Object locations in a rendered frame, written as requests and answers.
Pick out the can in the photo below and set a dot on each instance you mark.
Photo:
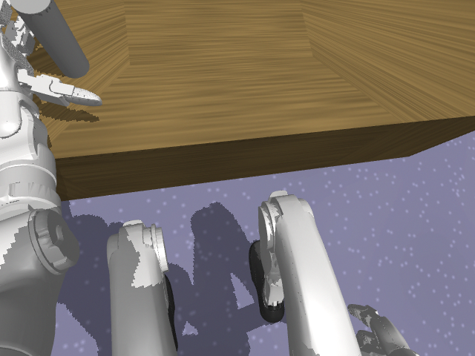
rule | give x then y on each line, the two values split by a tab
50	28

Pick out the left robot arm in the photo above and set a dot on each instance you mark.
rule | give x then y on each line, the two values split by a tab
36	245

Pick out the right robot hand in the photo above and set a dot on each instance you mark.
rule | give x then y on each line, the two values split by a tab
383	339

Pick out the right robot foot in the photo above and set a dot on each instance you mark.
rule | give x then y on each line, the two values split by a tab
271	314

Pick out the left robot hand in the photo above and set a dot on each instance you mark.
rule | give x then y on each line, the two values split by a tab
17	74

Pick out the left robot foot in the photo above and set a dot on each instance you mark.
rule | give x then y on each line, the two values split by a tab
171	308

